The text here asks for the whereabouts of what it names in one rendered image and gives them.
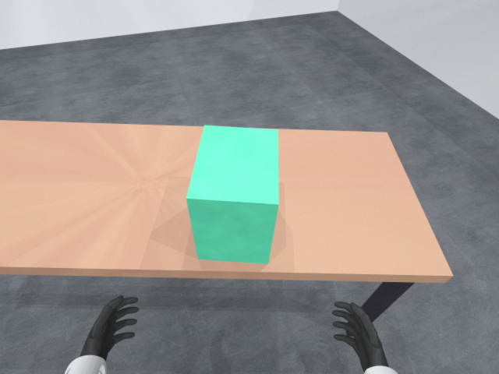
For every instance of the carton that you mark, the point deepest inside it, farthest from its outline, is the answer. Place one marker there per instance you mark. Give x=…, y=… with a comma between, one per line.
x=233, y=194

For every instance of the table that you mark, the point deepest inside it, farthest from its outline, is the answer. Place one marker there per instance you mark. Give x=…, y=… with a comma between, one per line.
x=109, y=200

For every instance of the left robot hand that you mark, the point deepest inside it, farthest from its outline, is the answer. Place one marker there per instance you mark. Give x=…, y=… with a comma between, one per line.
x=101, y=338

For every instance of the right robot hand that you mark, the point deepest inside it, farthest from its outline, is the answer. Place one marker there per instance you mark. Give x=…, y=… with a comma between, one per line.
x=366, y=342

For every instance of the left robot forearm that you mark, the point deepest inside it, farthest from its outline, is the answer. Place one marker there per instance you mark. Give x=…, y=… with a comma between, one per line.
x=87, y=364

